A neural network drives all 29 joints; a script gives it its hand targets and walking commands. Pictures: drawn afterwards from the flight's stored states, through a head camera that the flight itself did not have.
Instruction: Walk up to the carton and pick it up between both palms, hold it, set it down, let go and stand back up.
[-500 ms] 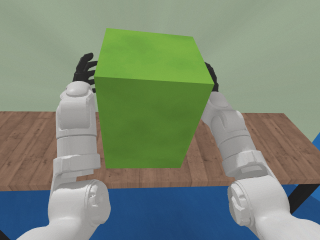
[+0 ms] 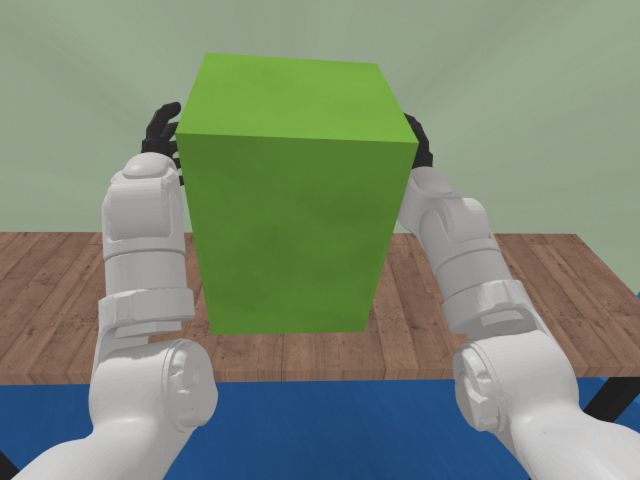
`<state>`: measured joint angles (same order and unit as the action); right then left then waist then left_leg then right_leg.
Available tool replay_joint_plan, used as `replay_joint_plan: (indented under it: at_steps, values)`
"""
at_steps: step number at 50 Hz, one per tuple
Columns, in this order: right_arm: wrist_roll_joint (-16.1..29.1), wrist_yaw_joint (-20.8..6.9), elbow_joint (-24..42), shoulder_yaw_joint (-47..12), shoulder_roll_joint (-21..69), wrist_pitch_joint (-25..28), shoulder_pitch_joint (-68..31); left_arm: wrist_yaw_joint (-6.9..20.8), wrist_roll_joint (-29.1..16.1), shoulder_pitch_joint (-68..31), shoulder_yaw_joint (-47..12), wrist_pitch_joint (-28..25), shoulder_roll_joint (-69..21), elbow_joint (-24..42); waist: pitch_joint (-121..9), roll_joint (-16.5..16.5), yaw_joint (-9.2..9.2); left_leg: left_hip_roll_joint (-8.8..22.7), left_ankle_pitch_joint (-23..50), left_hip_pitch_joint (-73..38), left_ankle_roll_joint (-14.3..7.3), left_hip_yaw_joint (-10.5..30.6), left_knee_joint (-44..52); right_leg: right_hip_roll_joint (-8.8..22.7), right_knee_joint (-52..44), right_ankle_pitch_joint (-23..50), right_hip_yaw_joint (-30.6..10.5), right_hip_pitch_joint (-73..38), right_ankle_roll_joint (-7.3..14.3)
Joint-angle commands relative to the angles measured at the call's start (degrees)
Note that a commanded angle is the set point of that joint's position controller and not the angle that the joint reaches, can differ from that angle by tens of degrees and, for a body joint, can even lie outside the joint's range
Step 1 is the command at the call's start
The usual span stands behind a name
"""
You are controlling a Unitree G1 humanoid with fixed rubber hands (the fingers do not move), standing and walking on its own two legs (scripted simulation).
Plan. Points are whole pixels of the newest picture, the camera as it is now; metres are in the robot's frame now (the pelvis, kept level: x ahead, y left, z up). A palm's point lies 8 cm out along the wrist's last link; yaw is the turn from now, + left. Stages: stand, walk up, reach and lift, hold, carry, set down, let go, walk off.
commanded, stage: hold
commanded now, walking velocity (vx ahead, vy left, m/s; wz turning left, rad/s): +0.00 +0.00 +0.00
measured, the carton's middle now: (291, 203) +0.38 +0.01 +0.22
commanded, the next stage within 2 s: none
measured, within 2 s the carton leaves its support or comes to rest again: neither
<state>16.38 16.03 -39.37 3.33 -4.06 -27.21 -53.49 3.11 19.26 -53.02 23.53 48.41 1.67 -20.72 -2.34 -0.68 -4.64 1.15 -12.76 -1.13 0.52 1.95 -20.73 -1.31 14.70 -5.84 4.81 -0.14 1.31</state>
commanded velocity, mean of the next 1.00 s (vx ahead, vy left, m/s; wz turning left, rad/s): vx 0.00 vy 0.00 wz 0.00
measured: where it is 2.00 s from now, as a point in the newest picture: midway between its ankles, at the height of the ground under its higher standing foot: outside the picture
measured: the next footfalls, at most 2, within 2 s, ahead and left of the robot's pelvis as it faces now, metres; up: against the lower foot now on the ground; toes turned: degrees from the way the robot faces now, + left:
none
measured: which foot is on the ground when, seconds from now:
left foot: down 0.00-1.00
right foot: down 0.00-1.00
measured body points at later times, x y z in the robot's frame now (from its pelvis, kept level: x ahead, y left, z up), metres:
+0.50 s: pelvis +0.00 +0.00 +0.00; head -0.08 +0.02 +0.44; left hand +0.39 +0.16 +0.28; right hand +0.38 -0.13 +0.26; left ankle +0.00 +0.12 -0.75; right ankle +0.04 -0.10 -0.75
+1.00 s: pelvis +0.00 +0.00 +0.00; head -0.08 +0.02 +0.44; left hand +0.38 +0.16 +0.28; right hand +0.38 -0.14 +0.26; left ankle +0.00 +0.12 -0.75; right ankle +0.04 -0.10 -0.75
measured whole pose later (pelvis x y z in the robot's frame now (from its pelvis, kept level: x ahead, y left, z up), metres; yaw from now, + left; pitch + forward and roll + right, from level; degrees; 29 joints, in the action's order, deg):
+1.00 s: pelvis +0.00 +0.00 +0.00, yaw +0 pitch -9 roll -1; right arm 17.4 16.8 -37.1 2.7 -3.8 -28.0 -52.2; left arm 3.6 19.1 -51.1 23.1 49.2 1.5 -17.6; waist -2.2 -0.7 -4.8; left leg 1.2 -13.1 -1.6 0.5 2.0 -20.9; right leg -1.3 14.7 -6.2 4.8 -0.7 1.2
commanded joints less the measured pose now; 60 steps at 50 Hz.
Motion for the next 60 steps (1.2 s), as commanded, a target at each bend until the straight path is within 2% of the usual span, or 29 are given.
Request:
replay_joint_plan:
  at_steps: [1, 16, 30, 60]
  values:
    - [8.0, -5.32, 19.61, -19.96, 37.79, 1.45, -49.47, 6.92, -8.01, -35.48, -23.0, -3.22, -34.34, 2.58, -17.62, 1.7, 0.26, -4.22, 9.56, 8.33, 0.68, -2.47, 3.7, -2.34, 0.87, 8.28, -1.46, -14.22, -3.46]
    - [8.14, -4.84, 20.83, -20.15, 36.98, 0.75, -47.84, 7.27, -8.74, -34.86, -25.26, -2.58, -35.35, 5.23, -17.15, 3.04, -1.07, -3.86, 10.83, 7.98, 1.57, -2.17, 3.67, -2.42, 1.06, 8.42, -1.38, -14.29, -3.17]
    - [8.17, -5.48, 20.42, -20.25, 36.34, 0.86, -47.53, 6.97, -8.66, -34.46, -25.77, -2.41, -36.07, 5.92, -16.77, 3.5, -0.69, -3.36, 12.88, 7.54, 1.97, -2.21, 3.69, -3.02, 1.06, 7.25, -1.31, -14.04, -2.6]
    - [7.98, -5.08, 20.77, -20.11, 37.02, 0.83, -48.26, 7.18, -8.51, -34.58, -24.93, -2.45, -35.33, 4.65, -16.86, 2.75, -0.6, -3.8, 10.36, 8.07, 1.33, -2.35, 3.82, -2.52, 0.93, 7.61, -1.45, -14.0, -3.08]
